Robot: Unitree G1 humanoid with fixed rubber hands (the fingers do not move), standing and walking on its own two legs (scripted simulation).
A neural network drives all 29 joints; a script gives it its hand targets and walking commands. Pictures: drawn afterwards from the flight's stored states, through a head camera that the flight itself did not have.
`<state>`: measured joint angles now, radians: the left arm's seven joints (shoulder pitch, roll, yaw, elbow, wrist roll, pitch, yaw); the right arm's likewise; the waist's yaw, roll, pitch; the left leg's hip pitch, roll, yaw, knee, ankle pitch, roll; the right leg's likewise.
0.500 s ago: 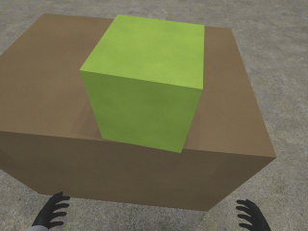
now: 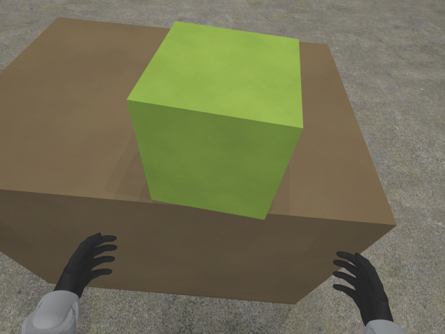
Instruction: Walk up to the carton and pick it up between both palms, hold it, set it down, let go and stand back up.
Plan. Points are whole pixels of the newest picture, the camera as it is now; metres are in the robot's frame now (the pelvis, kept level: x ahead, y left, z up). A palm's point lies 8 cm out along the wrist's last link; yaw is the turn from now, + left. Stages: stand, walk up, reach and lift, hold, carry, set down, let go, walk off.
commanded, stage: reach and lift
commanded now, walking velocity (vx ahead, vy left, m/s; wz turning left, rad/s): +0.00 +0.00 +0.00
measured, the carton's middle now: (221, 123) +0.48 +0.02 +0.11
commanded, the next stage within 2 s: none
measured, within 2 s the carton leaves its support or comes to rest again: neither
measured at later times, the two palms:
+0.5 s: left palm (74, 251) +0.24 +0.23 +0.06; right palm (371, 264) +0.23 -0.20 +0.08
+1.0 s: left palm (88, 193) +0.31 +0.22 +0.11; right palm (361, 223) +0.27 -0.19 +0.11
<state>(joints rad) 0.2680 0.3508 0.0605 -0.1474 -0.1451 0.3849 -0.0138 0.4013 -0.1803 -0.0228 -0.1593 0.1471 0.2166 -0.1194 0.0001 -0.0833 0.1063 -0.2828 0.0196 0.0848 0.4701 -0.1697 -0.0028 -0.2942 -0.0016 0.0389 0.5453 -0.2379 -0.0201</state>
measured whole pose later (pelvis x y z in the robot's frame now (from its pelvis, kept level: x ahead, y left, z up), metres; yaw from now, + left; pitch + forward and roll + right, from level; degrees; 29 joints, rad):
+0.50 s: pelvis +0.02 +0.00 +0.01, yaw +0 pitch +2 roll +1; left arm 0.33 0.35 0.10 -0.35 -0.24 0.31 -0.02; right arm 0.40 -0.18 0.00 -0.41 0.23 0.25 -0.19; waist 0.00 -0.08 0.05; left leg -0.27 0.02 0.09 0.39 -0.16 -0.01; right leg -0.29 0.00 0.04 0.48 -0.23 -0.01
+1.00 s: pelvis +0.03 +0.00 +0.01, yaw +0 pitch +2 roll +1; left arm -0.05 0.36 0.11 -0.31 -0.29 0.64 -0.02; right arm 0.15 -0.18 -0.01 -0.43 0.27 0.49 -0.22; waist 0.00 -0.08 0.01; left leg -0.27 0.02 0.09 0.39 -0.16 0.00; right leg -0.29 0.00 0.04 0.48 -0.23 -0.01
